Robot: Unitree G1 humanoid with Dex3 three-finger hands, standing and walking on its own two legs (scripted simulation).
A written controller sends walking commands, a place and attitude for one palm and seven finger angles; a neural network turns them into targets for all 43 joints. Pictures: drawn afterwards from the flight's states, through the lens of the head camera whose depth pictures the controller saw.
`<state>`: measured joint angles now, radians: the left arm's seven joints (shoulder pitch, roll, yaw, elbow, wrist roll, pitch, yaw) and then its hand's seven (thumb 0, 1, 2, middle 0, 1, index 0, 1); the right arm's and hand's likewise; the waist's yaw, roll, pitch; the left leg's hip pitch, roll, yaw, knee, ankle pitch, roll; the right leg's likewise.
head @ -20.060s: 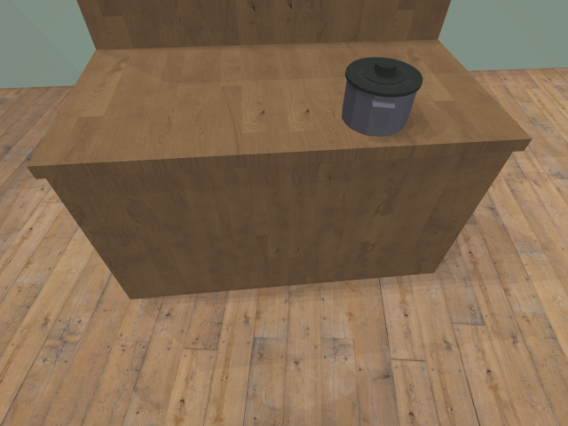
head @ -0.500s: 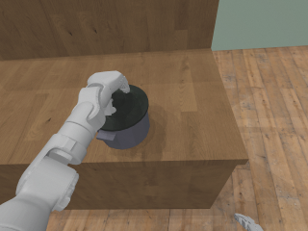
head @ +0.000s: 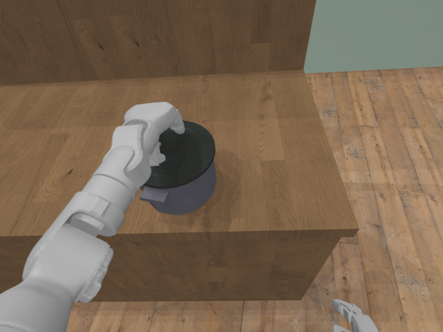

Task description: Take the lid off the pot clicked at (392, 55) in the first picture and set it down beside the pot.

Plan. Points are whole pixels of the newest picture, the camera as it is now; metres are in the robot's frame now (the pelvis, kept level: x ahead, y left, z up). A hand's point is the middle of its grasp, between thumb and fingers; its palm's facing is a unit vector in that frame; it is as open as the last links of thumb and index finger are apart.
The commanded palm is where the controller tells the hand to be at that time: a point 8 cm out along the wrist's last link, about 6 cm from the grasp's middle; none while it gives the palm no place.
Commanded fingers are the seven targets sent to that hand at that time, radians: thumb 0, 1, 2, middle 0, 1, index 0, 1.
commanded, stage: close the fingers and squeeze the knob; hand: left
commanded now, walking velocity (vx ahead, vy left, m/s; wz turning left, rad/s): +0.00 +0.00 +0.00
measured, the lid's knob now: (168, 142) +0.46 +0.11 +0.09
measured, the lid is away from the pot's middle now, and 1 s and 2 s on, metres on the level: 0.00 0.00 0.01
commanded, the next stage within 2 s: lift the lid straight up in 1.32 s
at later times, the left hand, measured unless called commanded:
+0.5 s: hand (160, 146) +0.44 +0.12 +0.11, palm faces -0.30 -0.06 -0.95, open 9.2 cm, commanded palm +0.41 +0.12 +0.17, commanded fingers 0.00 0.07 1.08 -0.64 -0.85 -0.64 -0.85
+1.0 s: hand (160, 147) +0.43 +0.12 +0.11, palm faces -0.29 -0.06 -0.95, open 8.6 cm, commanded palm +0.41 +0.13 +0.17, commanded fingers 0.00 0.29 1.13 -0.73 -0.92 -0.72 -0.89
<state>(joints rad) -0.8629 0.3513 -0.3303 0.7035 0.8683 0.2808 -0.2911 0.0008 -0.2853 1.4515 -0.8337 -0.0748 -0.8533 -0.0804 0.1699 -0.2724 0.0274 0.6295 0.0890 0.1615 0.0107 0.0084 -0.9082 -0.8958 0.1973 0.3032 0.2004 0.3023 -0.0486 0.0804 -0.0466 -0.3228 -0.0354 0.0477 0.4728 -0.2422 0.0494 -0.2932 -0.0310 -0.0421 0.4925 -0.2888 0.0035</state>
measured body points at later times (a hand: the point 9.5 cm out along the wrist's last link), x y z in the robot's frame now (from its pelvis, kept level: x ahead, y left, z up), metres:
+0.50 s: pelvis +0.00 +0.00 +0.00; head +0.02 -0.03 +0.45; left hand +0.45 +0.12 +0.16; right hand +0.14 -0.24 -0.13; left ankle +0.00 +0.09 -0.74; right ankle -0.03 -0.12 -0.74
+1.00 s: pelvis +0.00 +0.00 +0.00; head +0.02 -0.04 +0.45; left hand +0.44 +0.12 +0.16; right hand +0.15 -0.24 -0.12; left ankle +0.00 +0.09 -0.74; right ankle -0.03 -0.12 -0.74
